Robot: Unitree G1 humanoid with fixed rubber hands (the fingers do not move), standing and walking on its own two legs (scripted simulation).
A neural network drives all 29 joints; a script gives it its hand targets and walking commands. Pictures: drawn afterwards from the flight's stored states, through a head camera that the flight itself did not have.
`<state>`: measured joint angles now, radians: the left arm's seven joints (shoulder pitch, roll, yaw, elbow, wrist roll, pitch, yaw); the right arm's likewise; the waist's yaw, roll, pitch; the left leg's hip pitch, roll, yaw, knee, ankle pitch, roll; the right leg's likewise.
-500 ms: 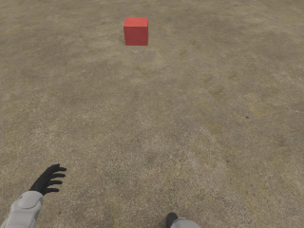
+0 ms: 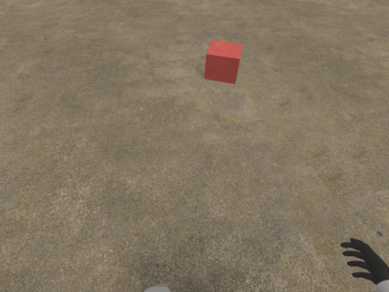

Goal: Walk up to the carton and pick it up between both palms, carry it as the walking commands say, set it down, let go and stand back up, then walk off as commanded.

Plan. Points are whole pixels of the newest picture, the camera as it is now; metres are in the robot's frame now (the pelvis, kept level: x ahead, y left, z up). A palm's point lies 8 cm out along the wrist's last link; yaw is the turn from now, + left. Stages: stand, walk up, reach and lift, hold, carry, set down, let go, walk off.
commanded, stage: walk up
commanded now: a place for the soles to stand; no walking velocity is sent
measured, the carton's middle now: (223, 61) +2.10 -0.11 -0.63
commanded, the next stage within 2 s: none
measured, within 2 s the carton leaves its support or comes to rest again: neither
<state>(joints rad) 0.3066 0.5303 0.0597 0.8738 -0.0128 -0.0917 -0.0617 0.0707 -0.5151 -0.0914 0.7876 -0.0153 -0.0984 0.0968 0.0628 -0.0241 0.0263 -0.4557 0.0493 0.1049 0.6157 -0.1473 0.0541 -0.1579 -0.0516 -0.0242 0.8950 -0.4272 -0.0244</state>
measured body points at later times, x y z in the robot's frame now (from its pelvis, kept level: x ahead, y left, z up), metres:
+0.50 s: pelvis +0.32 -0.04 +0.00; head +0.34 -0.05 +0.45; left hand +0.55 +0.28 -0.05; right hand +0.34 -0.39 -0.10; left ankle +0.20 +0.11 -0.64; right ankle +0.40 -0.13 -0.72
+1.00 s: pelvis +0.60 +0.01 +0.02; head +0.61 +0.03 +0.46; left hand +0.68 +0.34 -0.10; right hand +0.74 -0.34 -0.03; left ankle +0.65 +0.10 -0.72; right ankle +0.58 -0.15 -0.66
